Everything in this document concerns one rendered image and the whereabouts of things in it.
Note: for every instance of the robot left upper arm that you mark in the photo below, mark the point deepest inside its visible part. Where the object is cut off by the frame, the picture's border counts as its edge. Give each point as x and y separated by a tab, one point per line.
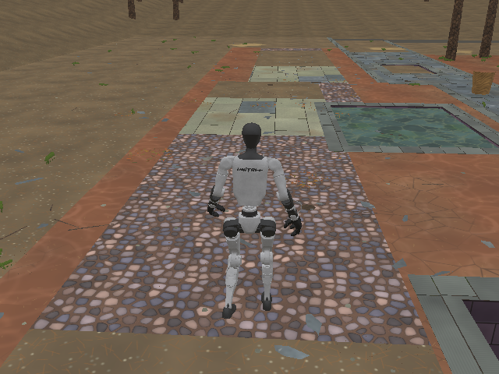
222	174

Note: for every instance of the robot left hand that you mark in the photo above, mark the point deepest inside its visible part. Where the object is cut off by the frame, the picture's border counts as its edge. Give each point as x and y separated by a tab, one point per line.
211	210

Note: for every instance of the left robot forearm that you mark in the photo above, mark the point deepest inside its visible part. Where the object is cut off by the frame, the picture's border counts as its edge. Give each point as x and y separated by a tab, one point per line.
213	201

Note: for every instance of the right robot forearm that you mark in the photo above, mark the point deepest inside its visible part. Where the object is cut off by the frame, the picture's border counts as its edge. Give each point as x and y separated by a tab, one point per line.
290	207

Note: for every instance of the right robot foot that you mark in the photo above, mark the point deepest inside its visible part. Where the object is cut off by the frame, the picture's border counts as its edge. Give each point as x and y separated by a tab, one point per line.
266	304

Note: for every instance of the robot right upper arm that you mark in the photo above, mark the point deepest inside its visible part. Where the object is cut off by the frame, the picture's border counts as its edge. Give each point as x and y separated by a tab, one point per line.
279	178

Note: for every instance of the robot right hand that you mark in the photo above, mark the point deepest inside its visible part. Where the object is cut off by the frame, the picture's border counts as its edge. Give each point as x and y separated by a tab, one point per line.
295	224

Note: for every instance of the robot torso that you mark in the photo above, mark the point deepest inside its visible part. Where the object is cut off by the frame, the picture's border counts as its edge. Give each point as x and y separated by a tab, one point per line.
249	188

